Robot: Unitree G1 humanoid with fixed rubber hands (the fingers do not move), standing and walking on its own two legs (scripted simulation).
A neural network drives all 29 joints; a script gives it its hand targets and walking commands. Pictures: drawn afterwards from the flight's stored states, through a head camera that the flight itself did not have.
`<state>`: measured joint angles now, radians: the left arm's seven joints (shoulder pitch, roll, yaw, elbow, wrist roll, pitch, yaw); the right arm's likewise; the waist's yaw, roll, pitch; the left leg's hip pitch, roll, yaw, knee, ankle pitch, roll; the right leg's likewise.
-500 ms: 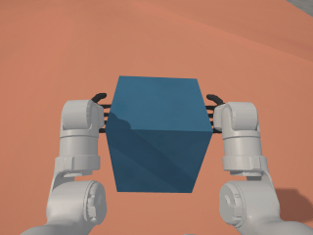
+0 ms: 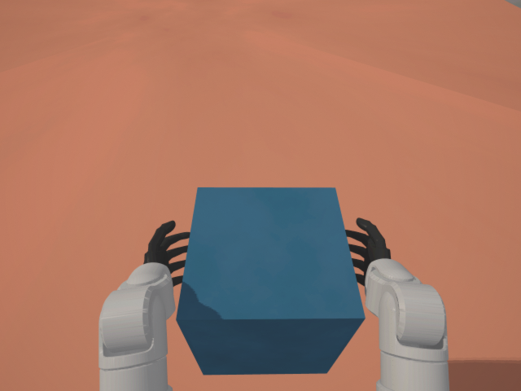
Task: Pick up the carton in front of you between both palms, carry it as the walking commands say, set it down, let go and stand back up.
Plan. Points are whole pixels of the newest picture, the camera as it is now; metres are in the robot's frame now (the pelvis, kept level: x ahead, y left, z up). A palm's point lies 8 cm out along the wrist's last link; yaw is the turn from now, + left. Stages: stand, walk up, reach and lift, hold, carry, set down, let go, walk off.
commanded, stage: carry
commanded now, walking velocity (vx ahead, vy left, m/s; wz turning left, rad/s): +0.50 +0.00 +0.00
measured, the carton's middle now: (266, 286) +0.29 +0.00 +0.01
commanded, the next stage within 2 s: none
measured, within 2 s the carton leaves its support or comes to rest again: neither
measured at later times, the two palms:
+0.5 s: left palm (179, 146) +0.58 +0.18 +0.07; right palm (324, 147) +0.56 -0.12 +0.08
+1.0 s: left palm (196, 99) +0.77 +0.16 +0.08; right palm (317, 95) +0.77 -0.14 +0.08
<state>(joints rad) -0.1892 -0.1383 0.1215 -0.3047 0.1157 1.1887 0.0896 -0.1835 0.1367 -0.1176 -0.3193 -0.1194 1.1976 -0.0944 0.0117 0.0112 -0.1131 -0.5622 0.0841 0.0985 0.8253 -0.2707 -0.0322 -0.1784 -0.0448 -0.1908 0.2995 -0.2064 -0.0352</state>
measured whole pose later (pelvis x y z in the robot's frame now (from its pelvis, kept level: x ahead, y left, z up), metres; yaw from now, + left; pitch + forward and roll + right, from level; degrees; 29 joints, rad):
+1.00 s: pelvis +0.50 +0.01 -0.02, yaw +0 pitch +4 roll -1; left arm -0.18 -0.14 0.12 -0.28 0.13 1.20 0.08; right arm -0.19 0.14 -0.12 -0.29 -0.14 1.21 -0.08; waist 0.00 0.02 -0.15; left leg -0.15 0.08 0.12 0.49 -0.40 -0.04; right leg -0.36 -0.05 -0.23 0.53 -0.23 -0.04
